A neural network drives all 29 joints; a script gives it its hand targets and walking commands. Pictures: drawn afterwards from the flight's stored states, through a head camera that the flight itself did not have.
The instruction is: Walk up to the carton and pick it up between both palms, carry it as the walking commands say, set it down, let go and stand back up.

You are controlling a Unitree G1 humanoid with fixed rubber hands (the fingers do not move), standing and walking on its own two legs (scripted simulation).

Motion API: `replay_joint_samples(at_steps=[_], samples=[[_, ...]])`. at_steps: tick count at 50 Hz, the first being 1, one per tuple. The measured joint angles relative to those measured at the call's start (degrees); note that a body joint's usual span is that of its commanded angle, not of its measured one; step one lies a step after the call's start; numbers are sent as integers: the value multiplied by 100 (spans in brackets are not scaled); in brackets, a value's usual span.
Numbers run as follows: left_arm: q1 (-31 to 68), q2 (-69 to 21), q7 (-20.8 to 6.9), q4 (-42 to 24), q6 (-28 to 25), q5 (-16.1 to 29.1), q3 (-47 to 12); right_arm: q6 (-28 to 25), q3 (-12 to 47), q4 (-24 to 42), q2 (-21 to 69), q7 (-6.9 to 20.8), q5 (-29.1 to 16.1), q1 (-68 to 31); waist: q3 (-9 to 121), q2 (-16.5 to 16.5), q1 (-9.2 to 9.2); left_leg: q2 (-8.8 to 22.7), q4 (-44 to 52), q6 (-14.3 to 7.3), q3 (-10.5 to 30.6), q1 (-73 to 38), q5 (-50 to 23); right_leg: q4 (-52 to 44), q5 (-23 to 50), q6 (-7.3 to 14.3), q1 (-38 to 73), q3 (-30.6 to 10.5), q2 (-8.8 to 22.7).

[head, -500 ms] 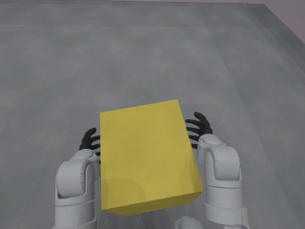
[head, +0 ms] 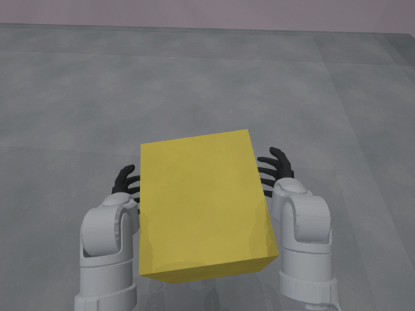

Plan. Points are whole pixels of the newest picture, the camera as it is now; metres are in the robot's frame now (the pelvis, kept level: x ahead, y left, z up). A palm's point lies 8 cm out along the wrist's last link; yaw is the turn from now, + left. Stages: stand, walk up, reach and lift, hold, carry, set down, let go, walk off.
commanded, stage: carry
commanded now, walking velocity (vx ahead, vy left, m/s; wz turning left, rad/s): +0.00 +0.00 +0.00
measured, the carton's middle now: (206, 214) +0.31 -0.01 +0.01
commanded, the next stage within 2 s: none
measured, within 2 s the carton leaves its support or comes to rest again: neither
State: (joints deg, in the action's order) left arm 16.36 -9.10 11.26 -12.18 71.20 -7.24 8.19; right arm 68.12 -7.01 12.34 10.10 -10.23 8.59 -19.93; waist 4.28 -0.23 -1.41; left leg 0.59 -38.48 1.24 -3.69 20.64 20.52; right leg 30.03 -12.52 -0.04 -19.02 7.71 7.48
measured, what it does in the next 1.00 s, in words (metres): steps on the spot: left foot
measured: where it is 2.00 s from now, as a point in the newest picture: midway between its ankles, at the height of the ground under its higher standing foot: outside the picture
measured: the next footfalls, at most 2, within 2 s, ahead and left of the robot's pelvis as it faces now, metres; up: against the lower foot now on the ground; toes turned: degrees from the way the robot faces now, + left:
left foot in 0.06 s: +0.03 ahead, +0.14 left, +0.00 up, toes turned -9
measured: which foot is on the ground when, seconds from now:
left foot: up 0.00-0.04, down 0.06-1.00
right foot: down 0.00-1.00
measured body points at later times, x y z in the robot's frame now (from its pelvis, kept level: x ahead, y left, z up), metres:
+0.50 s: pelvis -0.05 +0.02 -0.01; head -0.09 +0.02 +0.44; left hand +0.23 +0.18 +0.06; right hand +0.26 -0.11 +0.08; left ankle -0.01 +0.14 -0.74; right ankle +0.01 -0.11 -0.74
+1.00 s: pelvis -0.05 +0.00 -0.01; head -0.08 -0.01 +0.44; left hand +0.24 +0.15 +0.05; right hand +0.26 -0.14 +0.06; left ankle -0.01 +0.14 -0.74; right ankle +0.01 -0.11 -0.74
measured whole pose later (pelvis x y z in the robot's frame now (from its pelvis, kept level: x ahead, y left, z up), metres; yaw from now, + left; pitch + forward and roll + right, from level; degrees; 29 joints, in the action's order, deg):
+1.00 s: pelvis -0.05 +0.00 -0.01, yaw +2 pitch +1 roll +0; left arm 12.0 -8.1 6.0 1.6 54.8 -10.0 7.4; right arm 51.4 -7.6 -2.8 8.8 -5.7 11.4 -15.4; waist 6.8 1.2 -0.9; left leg 2.8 -29.8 1.4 -2.5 19.9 11.1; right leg 30.2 -10.8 1.0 -20.7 6.9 3.0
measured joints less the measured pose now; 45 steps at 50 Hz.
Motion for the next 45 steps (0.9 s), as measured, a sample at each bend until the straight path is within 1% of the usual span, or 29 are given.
replay_joint_samples(at_steps=[2,3,4,5,7,9,11,12,13,14,16,19,22,24,28,38,45], samples=[[19,-2,-33,12,18,-45,15,19,-31,-45,18,10,16,-50,39,71,-3,69,843,7,-70,-456,-482,196,-47,-59,-121,77,-23],[14,3,-38,46,12,-69,27,-12,-23,-125,21,11,15,-50,47,26,-3,48,1047,-23,-74,-556,-617,341,-98,-93,-197,82,13],[-35,16,-28,92,14,-79,32,-53,18,-250,14,0,7,-17,26,-103,20,-31,1047,-70,-97,-565,-657,402,-142,-138,-207,27,82],[-117,36,4,128,34,-64,7,-61,57,-364,3,-1,4,20,17,-144,44,-51,1006,-114,-85,-550,-655,376,-259,-193,-177,-11,69],[-246,66,100,116,91,16,-58,-24,79,-457,-18,11,-25,67,-16,-127,100,-28,978,-172,-36,-518,-661,411,-580,-271,-152,-53,-18],[-270,72,168,105,92,67,-90,-36,50,-492,-15,65,1,57,-43,-103,157,-15,964,-198,7,-448,-706,468,-706,-286,-137,-104,-104],[-190,55,165,241,15,24,-64,-148,-24,-659,11,188,151,-18,-46,-101,222,-32,916,-210,15,-371,-740,267,-433,-270,-4,-141,-162],[-154,46,208,274,-16,36,-61,-191,-49,-689,18,219,200,-40,-48,-95,256,-40,865,-213,8,-325,-740,93,-87,-240,59,-158,-181],[-133,39,234,286,-57,54,-71,-230,-77,-683,19,253,225,-45,-74,-36,270,-18,811,-214,18,-295,-735,20,140,-196,77,-151,-210],[-104,30,239,356,-106,45,-78,-284,-103,-726,20,287,267,-47,-85,27,270,5,785,-215,33,-282,-737,-8,188,-164,93,-135,-234],[-37,14,101,626,-224,-54,-30,-389,-147,-903,17,325,361,-39,-34,106,249,28,787,-216,41,-265,-769,-62,135,-138,112,-117,-257],[-26,11,-31,790,-348,-115,-24,-473,-154,-955,-8,328,377,32,44,170,180,49,801,-219,49,-225,-818,-110,184,-134,89,-106,-280],[-24,10,-245,928,-505,-215,0,-599,-189,-1023,-23,359,391,79,113,166,110,57,820,-207,59,-179,-868,-112,226,-117,39,-98,-287],[-64,19,-318,976,-597,-255,-26,-683,-192,-1067,-35,371,384,118,148,153,77,64,835,-192,64,-164,-896,-104,238,-97,13,-95,-294],[-173,46,-385,1014,-741,-291,-76,-827,-167,-1153,-56,392,350,187,195,152,41,91,845,-152,75,-139,-929,-71,240,-53,-34,-92,-321],[-335,80,-474,1229,-1169,-293,-63,-1214,-108,-1402,-88,437,335,299,238,181,63,189,846,-42,126,-72,-960,-41,234,60,-115,-61,-421],[-405,93,-499,1293,-1458,-271,-83,-1493,-85,-1441,-113,442,286,397,243,168,50,217,862,0,133,-52,-957,-17,207,95,-159,-63,-449]])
